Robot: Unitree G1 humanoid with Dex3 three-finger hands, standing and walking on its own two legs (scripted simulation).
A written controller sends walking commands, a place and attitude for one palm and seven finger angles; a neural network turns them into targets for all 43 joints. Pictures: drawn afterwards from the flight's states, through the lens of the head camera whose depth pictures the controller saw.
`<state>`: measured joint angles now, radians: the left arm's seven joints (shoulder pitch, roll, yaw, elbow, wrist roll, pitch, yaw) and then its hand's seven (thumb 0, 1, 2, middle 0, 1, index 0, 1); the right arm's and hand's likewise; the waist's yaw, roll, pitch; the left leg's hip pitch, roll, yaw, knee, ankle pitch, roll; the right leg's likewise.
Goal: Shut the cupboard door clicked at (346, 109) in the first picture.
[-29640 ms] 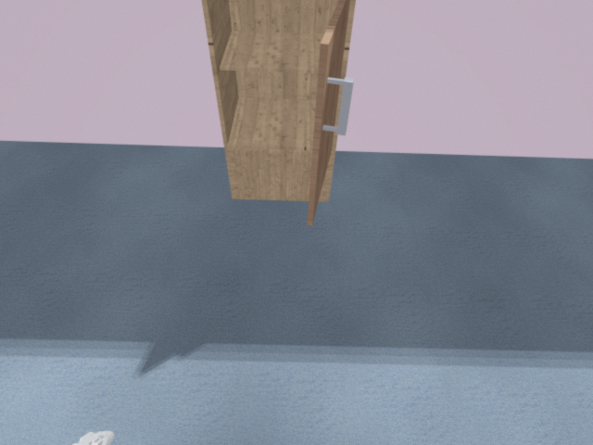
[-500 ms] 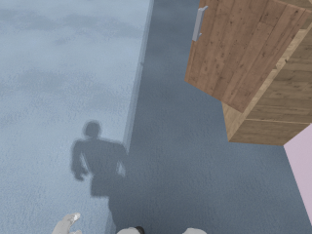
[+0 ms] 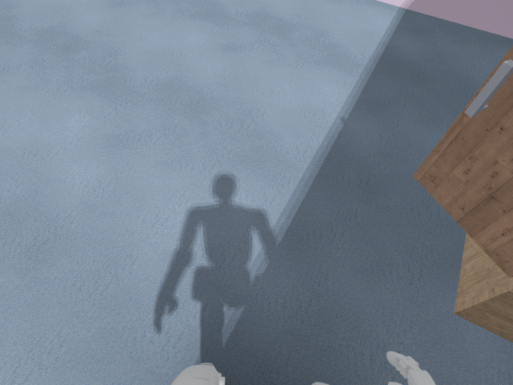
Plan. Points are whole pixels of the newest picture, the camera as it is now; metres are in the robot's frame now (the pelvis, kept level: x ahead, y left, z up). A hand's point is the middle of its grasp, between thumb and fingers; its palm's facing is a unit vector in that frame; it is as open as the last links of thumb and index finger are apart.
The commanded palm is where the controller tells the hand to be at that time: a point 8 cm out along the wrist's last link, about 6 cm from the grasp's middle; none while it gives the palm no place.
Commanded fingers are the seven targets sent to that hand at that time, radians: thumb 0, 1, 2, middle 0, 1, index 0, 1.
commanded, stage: walk to a spot facing it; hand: left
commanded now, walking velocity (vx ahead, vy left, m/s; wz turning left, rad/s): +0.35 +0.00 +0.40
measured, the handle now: (495, 88) +0.80 -0.53 +0.00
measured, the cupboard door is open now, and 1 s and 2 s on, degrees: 55 55 55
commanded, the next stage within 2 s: turn to face it in 0.58 s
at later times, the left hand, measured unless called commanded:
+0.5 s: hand (185, 315) +0.23 +0.15 -0.13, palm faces +0.27 -0.94 -0.23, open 7.3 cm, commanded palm none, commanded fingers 0.00 0.90 0.90 -0.20 -0.30 -0.20 -0.30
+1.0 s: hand (165, 314) +0.24 +0.19 -0.16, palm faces +0.39 -0.90 -0.19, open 7.4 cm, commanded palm none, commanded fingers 0.00 0.90 0.90 -0.20 -0.30 -0.20 -0.30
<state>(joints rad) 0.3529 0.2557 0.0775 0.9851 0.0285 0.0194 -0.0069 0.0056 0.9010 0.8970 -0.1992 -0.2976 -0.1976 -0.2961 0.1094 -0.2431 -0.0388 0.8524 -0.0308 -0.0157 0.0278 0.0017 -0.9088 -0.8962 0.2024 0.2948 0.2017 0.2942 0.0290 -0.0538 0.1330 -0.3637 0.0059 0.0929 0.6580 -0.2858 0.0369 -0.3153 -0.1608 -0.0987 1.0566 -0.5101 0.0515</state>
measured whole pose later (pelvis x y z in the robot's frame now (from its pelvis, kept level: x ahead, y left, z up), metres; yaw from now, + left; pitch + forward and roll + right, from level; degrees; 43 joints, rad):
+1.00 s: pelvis +0.29 +0.01 +0.02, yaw +17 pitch +0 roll -2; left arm 0.28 0.17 0.06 0.99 0.03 0.06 0.01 0.00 0.91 0.90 -0.20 -0.30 -0.19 -0.30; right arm 0.06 -0.16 0.01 0.92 -0.03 0.02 -0.02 0.00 -0.91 -0.90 0.20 0.30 0.20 0.29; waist 0.06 0.00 0.09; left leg -0.30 0.07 0.19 0.55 -0.25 0.06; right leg -0.40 -0.07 -0.04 0.95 -0.48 0.02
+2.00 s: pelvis +0.35 +0.00 +0.01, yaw -18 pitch +1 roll -1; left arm 0.14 0.21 0.06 0.85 0.02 0.04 -0.01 0.00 0.90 0.90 -0.20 -0.30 -0.20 -0.30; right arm 0.20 -0.28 -0.05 0.90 -0.02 0.07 -0.02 0.00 -0.91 -0.90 0.21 0.30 0.20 0.29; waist -0.02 0.05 0.11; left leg -0.47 0.10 0.05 1.07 -0.48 -0.07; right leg -0.28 0.01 -0.02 0.58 -0.32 -0.02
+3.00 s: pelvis +0.42 +0.00 +0.01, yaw -51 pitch +1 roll -2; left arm 0.18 0.25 0.08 0.93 0.02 0.07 -0.01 0.01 0.90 0.90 -0.20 -0.30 -0.20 -0.30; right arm 0.22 -0.20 0.00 0.87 -0.03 0.01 -0.03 0.00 -0.91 -0.90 0.20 0.30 0.20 0.29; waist 0.00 -0.04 0.06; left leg -0.32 0.07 0.09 0.60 -0.30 0.02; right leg -0.42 0.04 0.04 1.00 -0.51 0.02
